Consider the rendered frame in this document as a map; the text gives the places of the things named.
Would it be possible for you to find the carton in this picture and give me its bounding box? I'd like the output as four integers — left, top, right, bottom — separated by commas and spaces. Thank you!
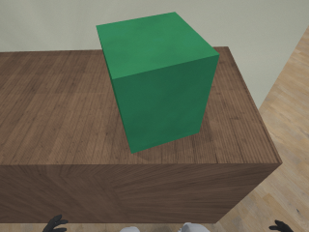
96, 12, 220, 154

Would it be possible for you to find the robot left hand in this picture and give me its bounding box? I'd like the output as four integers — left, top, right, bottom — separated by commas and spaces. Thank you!
42, 215, 68, 232

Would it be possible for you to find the pedestal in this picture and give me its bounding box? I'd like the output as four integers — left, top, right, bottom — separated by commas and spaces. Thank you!
0, 46, 283, 224

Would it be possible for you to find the robot right hand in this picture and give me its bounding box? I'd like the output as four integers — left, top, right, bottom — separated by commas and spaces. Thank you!
269, 219, 294, 232

